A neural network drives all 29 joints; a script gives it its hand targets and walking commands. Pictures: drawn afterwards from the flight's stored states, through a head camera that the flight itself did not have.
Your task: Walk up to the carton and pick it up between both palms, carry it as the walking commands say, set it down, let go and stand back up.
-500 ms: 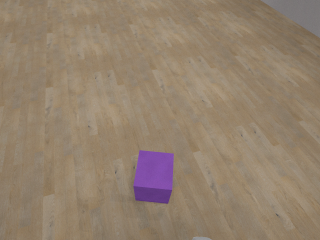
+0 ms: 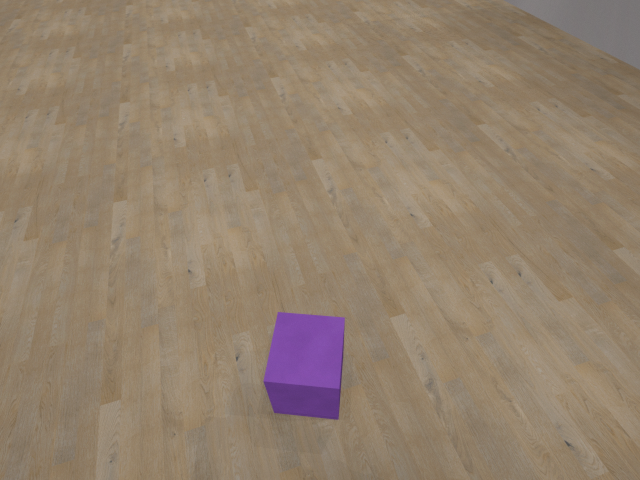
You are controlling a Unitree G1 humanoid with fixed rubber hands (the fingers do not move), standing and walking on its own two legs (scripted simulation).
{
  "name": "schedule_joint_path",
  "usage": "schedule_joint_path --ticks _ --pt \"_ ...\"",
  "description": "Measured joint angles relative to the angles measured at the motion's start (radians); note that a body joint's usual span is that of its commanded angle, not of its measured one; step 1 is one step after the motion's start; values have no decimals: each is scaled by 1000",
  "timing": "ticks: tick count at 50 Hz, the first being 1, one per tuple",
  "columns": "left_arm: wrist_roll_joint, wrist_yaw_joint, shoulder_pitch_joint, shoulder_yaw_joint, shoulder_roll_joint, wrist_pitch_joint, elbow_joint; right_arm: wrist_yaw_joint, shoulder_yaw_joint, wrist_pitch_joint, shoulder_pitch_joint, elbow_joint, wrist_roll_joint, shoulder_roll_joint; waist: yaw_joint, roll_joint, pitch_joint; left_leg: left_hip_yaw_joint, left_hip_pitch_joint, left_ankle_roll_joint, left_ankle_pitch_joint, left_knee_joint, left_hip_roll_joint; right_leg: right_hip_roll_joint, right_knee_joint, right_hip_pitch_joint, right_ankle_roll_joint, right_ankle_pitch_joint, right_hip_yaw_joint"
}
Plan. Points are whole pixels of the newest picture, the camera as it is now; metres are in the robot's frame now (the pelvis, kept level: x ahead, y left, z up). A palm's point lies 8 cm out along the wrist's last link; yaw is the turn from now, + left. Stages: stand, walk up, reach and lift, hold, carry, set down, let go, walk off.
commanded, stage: walk up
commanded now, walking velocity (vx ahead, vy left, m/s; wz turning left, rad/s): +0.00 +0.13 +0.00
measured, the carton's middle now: (308, 366) +0.55 +0.09 -0.65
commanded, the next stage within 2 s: none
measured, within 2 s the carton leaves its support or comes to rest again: neither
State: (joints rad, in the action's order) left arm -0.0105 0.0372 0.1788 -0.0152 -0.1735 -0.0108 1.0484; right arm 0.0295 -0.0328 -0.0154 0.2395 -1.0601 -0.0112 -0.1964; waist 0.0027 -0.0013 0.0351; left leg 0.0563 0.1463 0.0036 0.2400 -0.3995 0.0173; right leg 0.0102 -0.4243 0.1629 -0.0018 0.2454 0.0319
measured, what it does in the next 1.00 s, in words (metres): walks ahead: left foot, then right foot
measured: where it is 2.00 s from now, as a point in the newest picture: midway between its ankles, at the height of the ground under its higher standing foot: outside the picture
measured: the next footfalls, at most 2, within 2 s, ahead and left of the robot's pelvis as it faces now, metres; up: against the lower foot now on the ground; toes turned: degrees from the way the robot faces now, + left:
left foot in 0.60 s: +0.06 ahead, +0.22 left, +0.00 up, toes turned +6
right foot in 0.98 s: +0.25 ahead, +0.00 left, +0.00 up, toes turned -7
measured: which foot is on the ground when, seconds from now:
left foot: down 0.00-0.36, up 0.38-0.58, down 0.60-1.00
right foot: down 0.00-0.60, up 0.62-0.96, down 0.98-1.00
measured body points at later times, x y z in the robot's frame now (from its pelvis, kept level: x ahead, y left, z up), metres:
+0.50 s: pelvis +0.00 +0.06 +0.00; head +0.01 +0.05 +0.45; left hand -0.06 +0.32 -0.14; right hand +0.07 -0.21 -0.14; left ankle -0.01 +0.18 -0.70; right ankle -0.01 -0.11 -0.74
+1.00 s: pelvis +0.14 +0.09 -0.01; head +0.18 +0.08 +0.43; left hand +0.30 +0.31 -0.15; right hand +0.04 -0.13 -0.16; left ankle +0.02 +0.22 -0.74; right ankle +0.21 +0.00 -0.75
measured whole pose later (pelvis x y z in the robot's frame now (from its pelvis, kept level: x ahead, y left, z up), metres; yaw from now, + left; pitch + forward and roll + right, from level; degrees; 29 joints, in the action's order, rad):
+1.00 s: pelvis +0.14 +0.09 -0.01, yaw -1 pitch +0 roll +1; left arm -0.02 -0.01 0.07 -0.03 -0.19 -0.04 0.96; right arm 0.03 -0.02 0.05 0.45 -1.12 -0.02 -0.18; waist -0.07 0.00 0.07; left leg 0.10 0.01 0.02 0.42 -0.45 0.04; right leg 0.02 -0.52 0.36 -0.04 0.12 0.12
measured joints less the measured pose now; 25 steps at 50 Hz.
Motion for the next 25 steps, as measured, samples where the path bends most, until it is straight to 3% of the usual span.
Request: schedule_joint_path --ticks 2,5,8,12,17,20,23,25 --pt "-5 11 9 -4 -8 6 1 -5 -8 -11 -2 7 -2 -11 9 0 -5 4 37 10 7 -50 1 3 -13 17 -4 1 1" --pt "-8 17 34 -12 -28 14 13 -5 -12 -19 -15 21 -5 -29 17 3 -3 17 106 14 119 -194 2 15 -27 33 0 1 -1" --pt "-3 6 60 -11 -42 27 49 -2 -8 0 -18 20 -7 -28 6 1 -2 16 68 0 1 -78 17 11 -34 30 18 0 0" --pt "-1 -2 82 -11 -49 37 65 -4 3 6 6 8 -8 3 1 33 -12 29 43 -31 -22 -27 -9 27 -20 21 4 20 -17" --pt "1 -6 100 -12 -35 23 63 -11 3 6 19 -11 -11 24 1 39 -5 35 31 -36 -22 1 -27 42 -11 18 14 9 -25" --pt "-9 2 134 -23 -36 15 37 -35 -10 -19 36 6 -25 -2 24 22 -32 37 110 -2 152 -155 -34 56 -25 43 17 46 -28" --pt "-12 11 179 -33 -54 4 34 -51 -23 -14 14 47 -33 -35 50 21 -35 26 214 27 142 -385 -27 84 22 31 36 -14 -43" --pt "-13 5 203 -37 -70 2 43 -61 -27 -3 -5 77 -29 -57 55 24 -36 17 217 36 127 -365 -10 104 54 10 55 -25 -53"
